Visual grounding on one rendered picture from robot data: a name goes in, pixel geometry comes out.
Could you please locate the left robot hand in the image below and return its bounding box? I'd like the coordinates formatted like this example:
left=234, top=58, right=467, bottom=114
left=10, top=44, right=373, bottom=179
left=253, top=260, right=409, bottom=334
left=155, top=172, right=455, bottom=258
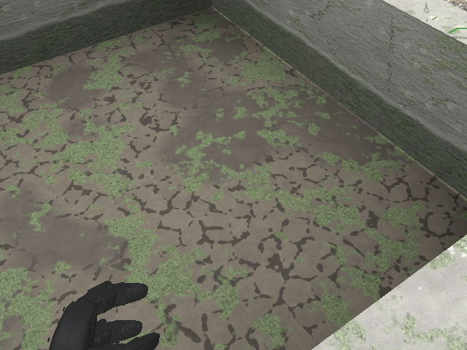
left=47, top=281, right=160, bottom=350

